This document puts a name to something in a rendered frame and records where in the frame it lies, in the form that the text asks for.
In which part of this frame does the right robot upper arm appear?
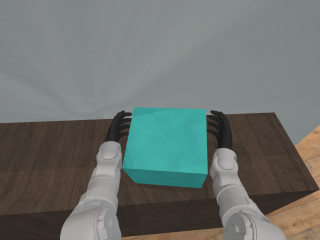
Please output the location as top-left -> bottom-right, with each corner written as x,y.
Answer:
222,212 -> 286,240

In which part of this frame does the robot left hand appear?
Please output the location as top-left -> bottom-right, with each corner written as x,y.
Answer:
105,110 -> 132,143

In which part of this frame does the left robot upper arm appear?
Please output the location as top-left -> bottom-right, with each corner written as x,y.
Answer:
60,206 -> 122,240

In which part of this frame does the robot right forearm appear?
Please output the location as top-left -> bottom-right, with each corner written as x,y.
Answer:
209,148 -> 273,228

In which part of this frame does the pedestal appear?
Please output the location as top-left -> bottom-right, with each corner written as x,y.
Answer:
0,112 -> 320,240

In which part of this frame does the carton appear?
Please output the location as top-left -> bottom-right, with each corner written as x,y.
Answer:
122,107 -> 208,188

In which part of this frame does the robot left forearm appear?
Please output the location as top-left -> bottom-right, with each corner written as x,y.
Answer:
60,141 -> 122,240

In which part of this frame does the robot right hand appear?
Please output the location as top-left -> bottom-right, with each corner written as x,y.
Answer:
206,110 -> 233,150

